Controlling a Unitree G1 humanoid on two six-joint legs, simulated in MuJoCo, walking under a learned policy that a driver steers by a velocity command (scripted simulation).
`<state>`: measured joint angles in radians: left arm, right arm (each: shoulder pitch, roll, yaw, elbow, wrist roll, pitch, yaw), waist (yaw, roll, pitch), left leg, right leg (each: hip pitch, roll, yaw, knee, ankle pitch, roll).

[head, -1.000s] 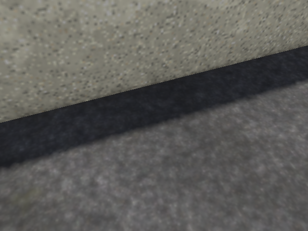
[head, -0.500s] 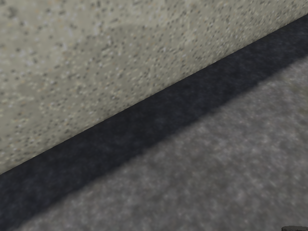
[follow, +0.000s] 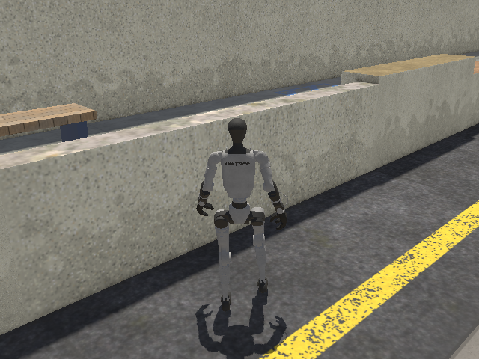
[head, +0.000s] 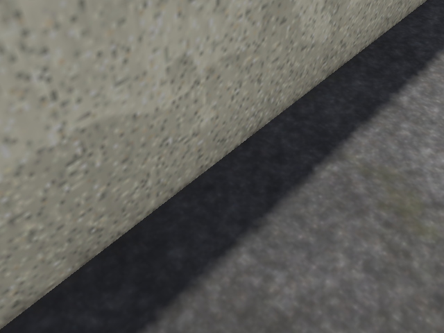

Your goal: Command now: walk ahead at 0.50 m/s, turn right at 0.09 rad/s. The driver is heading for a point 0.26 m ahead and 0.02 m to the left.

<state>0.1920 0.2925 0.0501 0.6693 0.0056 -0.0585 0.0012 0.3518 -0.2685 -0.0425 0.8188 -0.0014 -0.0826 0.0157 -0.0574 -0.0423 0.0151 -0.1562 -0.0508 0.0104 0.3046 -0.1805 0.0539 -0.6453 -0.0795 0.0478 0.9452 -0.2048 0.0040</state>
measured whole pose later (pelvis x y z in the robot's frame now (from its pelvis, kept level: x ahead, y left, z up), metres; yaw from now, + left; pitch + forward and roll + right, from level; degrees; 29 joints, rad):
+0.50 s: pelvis +0.19 -0.05 -0.01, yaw +0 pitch +1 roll -1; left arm 0.12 0.24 0.02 0.78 0.03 -0.04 -0.03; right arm 0.20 -0.30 -0.01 0.79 -0.02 0.03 -0.04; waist 0.00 0.03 0.04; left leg -0.42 0.08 -0.04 0.71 -0.32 -0.08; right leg -0.35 0.06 -0.02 0.45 -0.12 -0.06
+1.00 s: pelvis +0.25 -0.04 -0.01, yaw +0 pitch -2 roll -1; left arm 0.09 0.26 0.01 0.97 0.01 0.01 0.00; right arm 0.22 -0.26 0.04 0.88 -0.03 0.00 -0.02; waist -0.02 0.00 0.04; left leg -0.21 0.04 -0.01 0.52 -0.28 -0.03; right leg -0.23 0.03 0.00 0.49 -0.23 -0.02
